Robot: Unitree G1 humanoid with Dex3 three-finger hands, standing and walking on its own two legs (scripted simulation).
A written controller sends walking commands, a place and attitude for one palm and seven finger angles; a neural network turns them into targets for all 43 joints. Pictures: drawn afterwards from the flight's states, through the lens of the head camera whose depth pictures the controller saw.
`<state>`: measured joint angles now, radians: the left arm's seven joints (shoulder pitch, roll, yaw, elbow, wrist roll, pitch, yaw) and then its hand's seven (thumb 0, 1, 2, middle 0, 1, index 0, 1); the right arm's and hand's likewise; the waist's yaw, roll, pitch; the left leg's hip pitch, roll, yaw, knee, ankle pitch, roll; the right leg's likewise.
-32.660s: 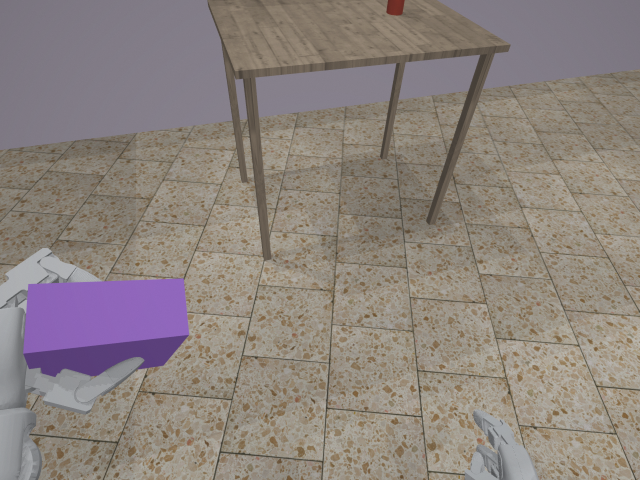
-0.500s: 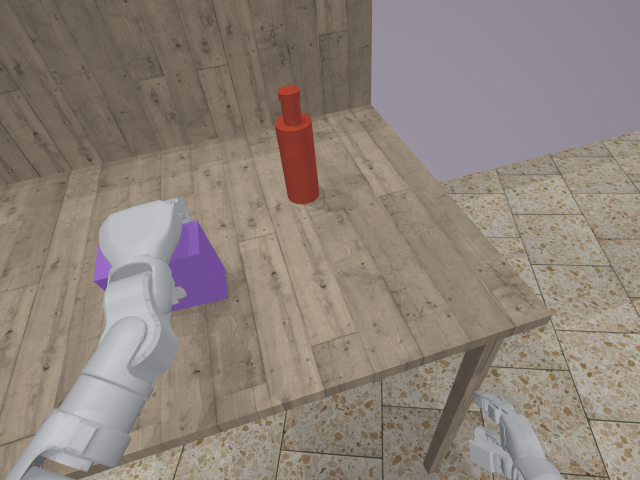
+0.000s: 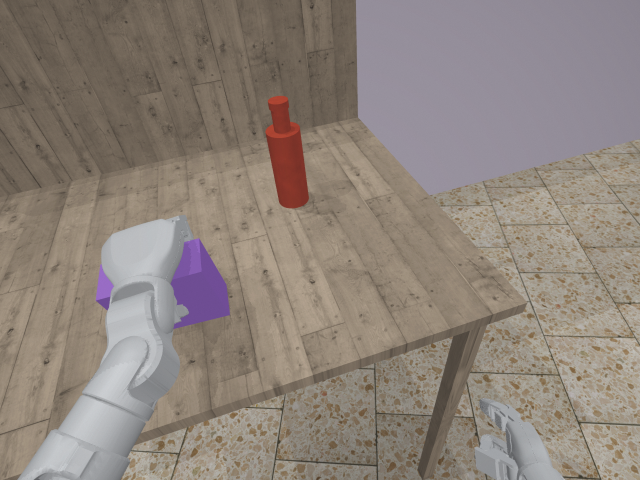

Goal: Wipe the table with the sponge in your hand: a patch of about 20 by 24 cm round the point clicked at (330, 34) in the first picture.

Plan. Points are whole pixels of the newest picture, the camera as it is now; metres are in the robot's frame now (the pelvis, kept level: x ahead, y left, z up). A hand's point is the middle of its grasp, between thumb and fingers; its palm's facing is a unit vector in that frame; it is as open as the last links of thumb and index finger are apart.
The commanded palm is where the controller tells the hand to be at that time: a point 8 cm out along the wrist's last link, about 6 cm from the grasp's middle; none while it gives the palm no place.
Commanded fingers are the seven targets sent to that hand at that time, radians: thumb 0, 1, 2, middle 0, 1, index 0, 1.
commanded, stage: wipe back along the third lane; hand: left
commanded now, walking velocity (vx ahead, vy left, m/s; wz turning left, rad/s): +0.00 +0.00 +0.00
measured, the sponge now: (175, 298) +0.32 +0.24 +0.08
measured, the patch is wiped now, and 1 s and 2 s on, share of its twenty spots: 1.00 1.00 1.00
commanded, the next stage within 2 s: slide back across to the middle lane in 0.06 s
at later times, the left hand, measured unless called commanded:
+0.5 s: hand (141, 295) +0.28 +0.25 +0.14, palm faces +0.14 -0.12 -0.98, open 9.6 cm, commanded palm +0.23 +0.26 +0.17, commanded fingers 0.00 0.10 1.30 -1.20 -1.60 -1.20 -1.60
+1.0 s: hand (96, 320) +0.25 +0.29 +0.13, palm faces +0.03 -0.06 -1.00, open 9.6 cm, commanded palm +0.23 +0.29 +0.17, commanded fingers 0.00 0.10 1.30 -1.20 -1.60 -1.20 -1.60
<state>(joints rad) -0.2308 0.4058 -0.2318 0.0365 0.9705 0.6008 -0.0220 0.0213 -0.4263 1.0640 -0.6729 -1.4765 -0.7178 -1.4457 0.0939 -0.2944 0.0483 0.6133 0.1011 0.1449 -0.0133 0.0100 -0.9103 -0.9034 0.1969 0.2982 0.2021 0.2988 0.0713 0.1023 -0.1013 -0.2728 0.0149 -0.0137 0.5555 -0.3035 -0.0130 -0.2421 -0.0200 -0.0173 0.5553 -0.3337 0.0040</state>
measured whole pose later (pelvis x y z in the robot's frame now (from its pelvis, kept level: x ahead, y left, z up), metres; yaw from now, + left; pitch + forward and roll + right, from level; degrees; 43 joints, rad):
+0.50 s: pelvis +0.00 -0.01 +0.00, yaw -1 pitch +0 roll +0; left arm -0.06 0.48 -0.12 -0.16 0.90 0.57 -0.06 0.01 -0.44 1.06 -0.70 -1.44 -0.75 -1.40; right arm 0.05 -0.27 0.07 0.59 0.08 0.13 -0.03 0.01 -0.91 -0.90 0.20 0.30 0.21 0.30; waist 0.09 0.09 -0.08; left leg -0.24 0.03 0.00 0.56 -0.31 -0.03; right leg -0.23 0.00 -0.01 0.58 -0.35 -0.01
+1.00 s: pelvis -0.02 -0.01 +0.00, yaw +1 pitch -2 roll +0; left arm -0.09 0.55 -0.03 0.00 0.89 0.35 -0.11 -0.01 -0.47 1.07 -0.75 -1.40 -0.79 -1.36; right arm 0.12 -0.28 0.05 0.64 0.07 0.06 -0.09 0.01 -0.91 -0.90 0.20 0.30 0.20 0.30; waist 0.10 0.10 -0.04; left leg -0.25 0.03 -0.04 0.53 -0.26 -0.02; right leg -0.21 -0.01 -0.04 0.53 -0.29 -0.01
